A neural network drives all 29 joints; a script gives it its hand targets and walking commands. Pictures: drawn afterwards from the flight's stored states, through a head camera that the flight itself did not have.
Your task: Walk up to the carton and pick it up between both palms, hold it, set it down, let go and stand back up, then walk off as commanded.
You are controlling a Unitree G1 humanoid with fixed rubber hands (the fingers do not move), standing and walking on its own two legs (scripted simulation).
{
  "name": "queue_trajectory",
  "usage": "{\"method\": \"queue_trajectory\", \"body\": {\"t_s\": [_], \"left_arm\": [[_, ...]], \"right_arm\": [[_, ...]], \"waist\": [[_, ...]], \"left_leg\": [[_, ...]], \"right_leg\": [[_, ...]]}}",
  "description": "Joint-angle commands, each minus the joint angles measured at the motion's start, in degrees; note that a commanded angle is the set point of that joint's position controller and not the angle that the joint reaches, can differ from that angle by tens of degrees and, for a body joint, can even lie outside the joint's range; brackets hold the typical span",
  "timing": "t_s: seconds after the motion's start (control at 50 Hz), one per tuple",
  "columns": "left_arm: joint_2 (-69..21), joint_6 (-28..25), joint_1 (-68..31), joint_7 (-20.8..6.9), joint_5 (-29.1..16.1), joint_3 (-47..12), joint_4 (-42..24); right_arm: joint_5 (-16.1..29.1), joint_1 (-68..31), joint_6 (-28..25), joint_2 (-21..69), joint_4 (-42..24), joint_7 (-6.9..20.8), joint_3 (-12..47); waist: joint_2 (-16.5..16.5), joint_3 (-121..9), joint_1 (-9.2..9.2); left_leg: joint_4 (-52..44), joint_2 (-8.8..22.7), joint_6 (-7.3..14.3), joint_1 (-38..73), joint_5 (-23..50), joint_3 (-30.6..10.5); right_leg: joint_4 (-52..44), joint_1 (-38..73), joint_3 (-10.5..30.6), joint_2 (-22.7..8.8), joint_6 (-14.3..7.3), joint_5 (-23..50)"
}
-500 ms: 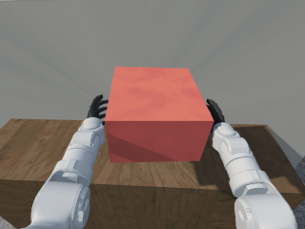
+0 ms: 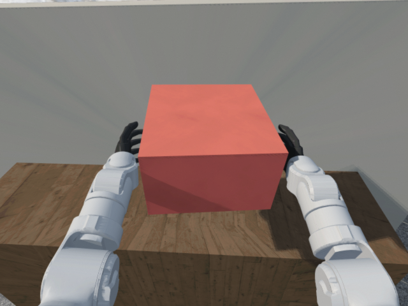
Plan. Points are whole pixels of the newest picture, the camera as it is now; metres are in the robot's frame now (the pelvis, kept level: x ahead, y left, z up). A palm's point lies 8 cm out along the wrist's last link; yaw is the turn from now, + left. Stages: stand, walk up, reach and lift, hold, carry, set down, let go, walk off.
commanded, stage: reach and lift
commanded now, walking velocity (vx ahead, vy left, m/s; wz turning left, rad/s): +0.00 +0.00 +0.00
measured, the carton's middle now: (206, 141) +0.46 +0.01 +0.15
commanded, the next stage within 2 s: hold in 0.12 s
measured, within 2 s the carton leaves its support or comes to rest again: neither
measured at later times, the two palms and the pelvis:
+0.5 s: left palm (118, 160) +0.37 +0.18 +0.18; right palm (295, 162) +0.36 -0.16 +0.17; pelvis -0.02 +0.00 +0.00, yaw +0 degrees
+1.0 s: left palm (117, 154) +0.37 +0.18 +0.19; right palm (293, 153) +0.37 -0.16 +0.18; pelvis -0.01 +0.00 +0.00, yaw +0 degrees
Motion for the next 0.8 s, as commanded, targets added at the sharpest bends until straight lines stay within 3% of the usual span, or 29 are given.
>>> {"method": "queue_trajectory", "body": {"t_s": [0.0, 0.06, 0.12, 0.14, 0.16, 0.18, 0.2, 0.22, 0.24, 0.26, 0.28, 0.3, 0.32, 0.36, 0.4, 0.44, 0.46, 0.48, 0.54, 0.58, 0.6, 0.64, 0.66, 0.68, 0.7, 0.72, 0.74, 0.76, 0.78], "left_arm": [[-52.71, -3.15, -48.44, -12.94, -6.03, -18.66, -33.85], [-52.65, -1.96, -47.05, -13.18, -5.38, -17.16, -28.30], [-54.56, -1.85, -51.46, -13.12, -6.13, -18.55, -33.59], [-53.01, -1.50, -51.18, -13.16, -5.21, -16.43, -30.14], [-52.60, -0.71, -48.58, -13.46, -5.62, -15.88, -26.20], [-52.81, -0.50, -50.71, -13.59, -4.92, -15.26, -25.37], [-54.13, 0.10, -49.23, -13.76, -5.04, -16.35, -26.67], [-53.36, -0.38, -51.53, -13.68, -4.78, -14.82, -26.71], [-54.30, -1.15, -53.83, -13.14, -7.33, -17.92, -31.09], [-54.19, -0.96, -54.22, -12.78, -6.86, -17.76, -32.85], [-55.72, -0.66, -52.57, -12.69, -7.82, -19.31, -31.97], [-55.00, -0.75, -54.16, -12.69, -6.57, -17.76, -31.22], [-54.92, -0.36, -53.37, -12.68, -6.81, -17.99, -29.59], [-53.59, 0.15, -52.12, -12.81, -5.98, -15.18, -27.24], [-52.55, -0.26, -54.01, -12.91, -5.19, -13.70, -28.44], [-52.39, -0.39, -57.41, -12.84, -6.53, -15.96, -30.54], [-53.98, -0.49, -56.14, -12.74, -6.95, -16.54, -28.80], [-53.77, -0.10, -57.71, -12.85, -6.94, -15.74, -26.68], [-51.33, 0.45, -56.54, -13.05, -4.73, -13.11, -25.05], [-53.54, 0.34, -55.26, -13.53, -6.32, -15.82, -26.45], [-53.08, 0.31, -54.03, -13.72, -5.40, -13.84, -25.52], [-51.42, 0.44, -51.79, -13.87, -4.46, -13.29, -25.57], [-53.18, -0.19, -53.46, -13.40, -5.71, -16.18, -29.37], [-53.74, -0.25, -52.81, -12.97, -6.25, -17.19, -29.50], [-53.77, -0.77, -55.21, -12.86, -6.62, -18.14, -34.04], [-53.24, 0.06, -51.18, -13.03, -5.69, -16.23, -28.85], [-51.68, 0.05, -50.55, -13.52, -5.52, -15.98, -30.02], [-50.97, -0.04, -53.02, -13.32, -5.36, -15.81, -32.38], [-50.96, 0.32, -51.77, -13.83, -5.63, -15.36, -32.12]], "right_arm": [[9.36, -55.07, -3.72, 39.84, -20.30, 6.16, 19.89], [8.48, -58.96, -3.74, 39.02, -20.16, 6.20, 18.03], [8.89, -60.22, -3.46, 40.19, -20.82, 6.80, 19.04], [7.93, -58.58, -3.07, 39.93, -16.44, 6.97, 17.86], [7.72, -61.23, -3.44, 39.00, -19.34, 7.01, 17.11], [6.63, -61.80, -2.96, 38.55, -16.29, 7.41, 15.69], [7.30, -61.69, -3.56, 38.69, -18.22, 7.05, 15.32], [6.63, -63.94, -3.66, 38.49, -18.44, 7.40, 15.05], [7.07, -64.88, -3.77, 39.52, -21.59, 7.28, 16.20], [8.57, -65.85, -3.53, 41.15, -22.39, 7.37, 18.64], [8.30, -63.62, -3.40, 39.84, -22.89, 6.70, 18.13], [8.02, -63.72, -3.22, 40.17, -18.82, 7.24, 17.42], [7.57, -65.53, -3.38, 40.08, -20.57, 7.42, 16.54], [6.86, -64.30, -2.77, 40.24, -18.20, 7.81, 16.21], [7.53, -65.43, -2.88, 41.75, -17.98, 7.92, 17.40], [7.32, -64.44, -2.85, 41.83, -17.09, 7.71, 16.66], [7.27, -68.07, -2.92, 42.59, -21.04, 7.77, 17.47], [6.98, -67.34, -2.45, 41.60, -15.75, 7.71, 15.32], [5.93, -64.46, -2.33, 41.02, -11.98, 8.35, 14.22], [6.15, -63.18, -2.65, 40.40, -13.96, 7.53, 13.92], [5.91, -65.02, -2.85, 41.51, -15.33, 7.72, 14.08], [6.61, -63.60, -2.66, 41.14, -16.43, 7.42, 16.28], [7.09, -64.02, -3.18, 40.78, -18.34, 7.42, 15.92], [7.26, -65.88, -3.35, 41.03, -20.35, 7.51, 16.72], [8.13, -64.63, -3.48, 41.02, -21.52, 7.48, 17.63], [8.03, -64.26, -2.92, 41.04, -20.54, 7.09, 17.55], [8.04, -61.39, -2.58, 41.77, -20.78, 6.69, 18.57], [8.14, -59.78, -1.89, 41.67, -17.11, 6.77, 17.27], [8.03, -60.05, -2.06, 41.02, -19.89, 6.23, 17.22]], "waist": [[1.21, -24.59, -9.61], [0.09, -21.93, -9.37], [0.41, -24.11, -9.22], [0.41, -20.14, -9.15], [-1.20, -19.66, -8.47], [-0.93, -18.56, -8.90], [0.67, -19.33, -9.69], [-1.51, -20.99, -9.27], [-0.87, -23.21, -10.17], [-0.59, -25.00, -8.62], [0.04, -25.57, -10.92], [1.02, -22.38, -9.71], [0.07, -21.49, -9.76], [-2.74, -19.44, -8.74], [-2.37, -21.51, -7.22], [-0.39, -20.73, -9.39], [-1.49, -22.72, -8.51], [0.37, -20.09, -9.24], [-0.11, -18.62, -8.62], [0.89, -20.52, -10.58], [-1.29, -20.82, -9.15], [-1.21, -20.70, -8.44], [0.15, -23.84, -10.09], [-0.97, -22.93, -9.25], [1.16, -26.16, -9.42], [-0.25, -23.01, -9.35], [-1.32, -23.32, -8.55], [-0.21, -22.39, -9.81], [-0.55, -23.67, -10.35]], "left_leg": [[-12.70, -4.89, -5.80, 18.71, 18.38, -4.67], [-14.23, -4.63, -4.91, 16.93, 13.44, -4.25], [-14.29, -4.47, -5.00, 16.73, 13.34, -4.33], [-14.91, -4.36, -4.67, 15.86, 10.65, -4.40], [-15.41, -4.33, -3.87, 15.52, 8.00, -4.01], [-16.75, -4.13, -3.77, 14.36, 3.48, -3.72], [-16.60, -4.18, -4.02, 15.33, 6.06, -3.66], [-16.68, -4.15, -3.26, 13.73, 3.27, -3.59], [-16.20, -4.22, -3.84, 14.94, 5.51, -3.83], [-15.53, -4.44, -3.70, 15.01, 7.65, -3.50], [-15.17, -4.28, -4.18, 15.68, 7.46, -3.81], [-16.38, -4.24, -4.07, 13.79, 4.28, -4.28], [-16.98, -4.10, -3.95, 13.57, 2.26, -4.08], [-16.81, -4.13, -2.80, 12.70, 2.03, -3.52], [-16.96, -4.33, -1.96, 12.35, 1.57, -3.46], [-17.17, -4.19, -2.36, 11.79, -0.57, -3.54], [-17.11, -4.44, -2.65, 11.08, -0.78, -3.12], [-17.95, -4.08, -2.67, 10.53, -3.32, -3.39], [-18.66, -4.10, -2.19, 11.64, -4.30, -2.75], [-18.44, -3.60, -3.24, 12.58, -0.89, -3.68], [-18.19, -3.96, -2.69, 12.98, -0.49, -2.83], [-17.64, -4.55, -2.52, 13.77, 1.74, -2.83], [-17.18, -4.26, -3.02, 14.32, 3.03, -3.59], [-16.47, -4.30, -3.29, 14.43, 5.26, -3.97], [-15.86, -4.56, -3.85, 15.62, 7.89, -3.73], [-16.17, -5.05, -3.36, 14.58, 6.07, -3.78], [-15.96, -5.12, -2.76, 14.82, 6.74, -3.61], [-16.52, -4.78, -3.20, 15.93, 6.45, -3.96], [-15.58, -5.00, -3.08, 15.97, 8.05, -3.39]], "right_leg": [[-5.98, 30.88, 5.88, 5.04, -1.51, 20.91], [-7.16, 28.80, 5.51, 4.83, -1.62, 15.63], [-6.72, 29.06, 5.11, 5.21, -2.00, 14.41], [-7.24, 27.66, 5.20, 4.86, -1.85, 12.26], [-8.30, 26.28, 5.57, 4.33, -1.64, 8.95], [-8.60, 25.34, 5.30, 4.31, -2.06, 4.61], [-8.38, 26.21, 4.88, 4.29, -2.02, 7.39], [-8.03, 27.56, 4.90, 4.50, -2.04, 5.81], [-7.74, 27.15, 5.12, 4.71, -2.11, 7.64], [-7.59, 28.10, 5.32, 4.70, -1.85, 9.34], [-7.23, 28.78, 5.62, 4.57, -2.09, 11.55], [-7.46, 26.70, 5.07, 4.55, -1.81, 6.63], [-8.13, 25.82, 5.00, 4.33, -1.84, 4.05], [-8.45, 26.60, 5.05, 4.45, -1.62, 4.57], [-7.92, 27.61, 5.18, 4.03, -1.35, 3.84], [-7.80, 26.27, 5.38, 4.00, -1.31, 3.05], [-7.98, 27.28, 5.30, 4.02, -0.90, 1.56], [-8.07, 25.68, 5.14, 3.96, -1.27, -0.56], [-8.39, 26.50, 4.80, 4.17, -1.58, -0.43], [-7.77, 27.73, 4.97, 4.13, -1.99, 4.18], [-8.43, 27.97, 5.25, 4.32, -1.67, 3.39], [-8.72, 29.22, 5.37, 4.02, -1.43, 5.62], [-7.88, 29.36, 5.01, 4.43, -1.73, 7.23], [-7.60, 28.49, 4.88, 4.83, -1.81, 8.30], [-6.97, 29.60, 4.55, 4.86, -1.67, 11.01], [-7.99, 29.66, 5.61, 4.27, -1.82, 9.90], [-7.95, 30.82, 5.61, 4.12, -1.43, 10.73], [-7.94, 31.00, 5.18, 4.34, -1.65, 10.76], [-8.05, 31.40, 5.93, 3.59, -1.32, 12.94]]}}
